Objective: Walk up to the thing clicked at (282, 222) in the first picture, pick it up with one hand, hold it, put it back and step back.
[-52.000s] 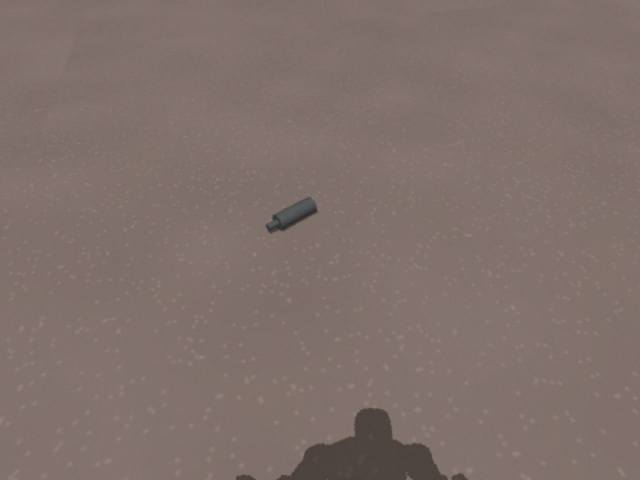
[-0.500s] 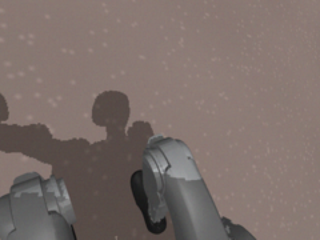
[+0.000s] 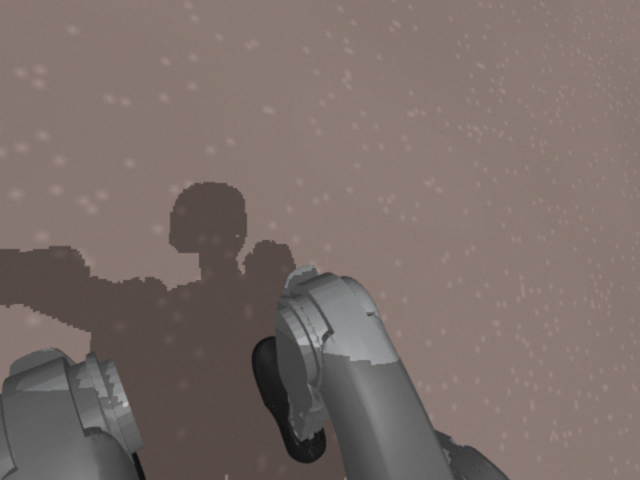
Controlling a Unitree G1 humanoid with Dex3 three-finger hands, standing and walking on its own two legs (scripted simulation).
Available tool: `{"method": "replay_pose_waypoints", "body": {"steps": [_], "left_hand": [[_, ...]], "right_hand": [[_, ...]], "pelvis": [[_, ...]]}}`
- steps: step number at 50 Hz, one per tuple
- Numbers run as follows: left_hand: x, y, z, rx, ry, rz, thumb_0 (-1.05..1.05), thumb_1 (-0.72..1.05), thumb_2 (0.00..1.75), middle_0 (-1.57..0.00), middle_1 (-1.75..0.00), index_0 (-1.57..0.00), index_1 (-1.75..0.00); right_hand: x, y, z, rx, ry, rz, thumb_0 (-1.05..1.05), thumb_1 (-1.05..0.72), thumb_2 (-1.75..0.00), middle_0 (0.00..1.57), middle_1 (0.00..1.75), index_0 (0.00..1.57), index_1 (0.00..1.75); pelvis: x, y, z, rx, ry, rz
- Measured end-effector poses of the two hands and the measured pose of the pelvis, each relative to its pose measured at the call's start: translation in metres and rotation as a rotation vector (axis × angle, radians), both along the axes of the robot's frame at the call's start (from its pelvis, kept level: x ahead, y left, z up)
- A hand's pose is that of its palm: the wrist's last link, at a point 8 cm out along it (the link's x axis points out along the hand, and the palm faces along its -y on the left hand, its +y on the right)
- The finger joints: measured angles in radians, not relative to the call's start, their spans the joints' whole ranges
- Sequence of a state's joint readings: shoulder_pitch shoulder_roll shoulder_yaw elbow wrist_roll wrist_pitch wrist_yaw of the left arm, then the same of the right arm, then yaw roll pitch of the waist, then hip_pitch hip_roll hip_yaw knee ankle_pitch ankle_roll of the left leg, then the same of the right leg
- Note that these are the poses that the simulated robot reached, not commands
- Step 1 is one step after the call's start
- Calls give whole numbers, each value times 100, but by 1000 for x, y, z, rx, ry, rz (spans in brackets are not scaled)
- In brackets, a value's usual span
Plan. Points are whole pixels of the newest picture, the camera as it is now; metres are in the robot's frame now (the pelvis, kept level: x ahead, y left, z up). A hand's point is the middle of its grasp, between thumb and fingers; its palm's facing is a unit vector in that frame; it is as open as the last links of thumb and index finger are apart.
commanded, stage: open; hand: left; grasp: from above
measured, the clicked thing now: out of the picture +0.46 +0.38 -0.27
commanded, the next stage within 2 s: withdraw in 0.66 s
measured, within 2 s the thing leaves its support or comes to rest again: rests again in 0.06 s
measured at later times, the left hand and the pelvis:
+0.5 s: hand out of the picture +0.45 +0.35 -0.23, palm faces -0.42 -0.15 -0.89, open 13.8 cm; pelvis +0.00 +0.00 +0.00, yaw -1 degrees
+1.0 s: hand out of the picture +0.47 +0.37 -0.20, palm faces -0.34 -0.12 -0.93, open 14.0 cm; pelvis +0.00 +0.00 +0.01, yaw +0 degrees
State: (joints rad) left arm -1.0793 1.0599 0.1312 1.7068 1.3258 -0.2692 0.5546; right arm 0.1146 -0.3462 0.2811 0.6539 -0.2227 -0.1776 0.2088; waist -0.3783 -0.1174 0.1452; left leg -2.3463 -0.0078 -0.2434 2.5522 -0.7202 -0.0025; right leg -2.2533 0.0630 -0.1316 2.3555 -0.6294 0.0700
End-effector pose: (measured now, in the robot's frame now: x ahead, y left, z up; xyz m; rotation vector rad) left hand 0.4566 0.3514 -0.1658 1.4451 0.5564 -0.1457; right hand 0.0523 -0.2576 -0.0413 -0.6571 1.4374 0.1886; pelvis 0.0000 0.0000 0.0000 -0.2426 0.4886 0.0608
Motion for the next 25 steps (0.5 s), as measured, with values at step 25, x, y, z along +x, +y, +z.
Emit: {"method": "replay_pose_waypoints", "body": {"steps": [25], "left_hand": [[0,2,-2,-11,2,-13,0,-48,99,-13,-97,-12,-97]], "right_hand": [[0,-4,5,-20,11,15,0,-89,-90,20,30,20,30]], "pelvis": [[-1,-1,1,-7,-8,-6]]}}
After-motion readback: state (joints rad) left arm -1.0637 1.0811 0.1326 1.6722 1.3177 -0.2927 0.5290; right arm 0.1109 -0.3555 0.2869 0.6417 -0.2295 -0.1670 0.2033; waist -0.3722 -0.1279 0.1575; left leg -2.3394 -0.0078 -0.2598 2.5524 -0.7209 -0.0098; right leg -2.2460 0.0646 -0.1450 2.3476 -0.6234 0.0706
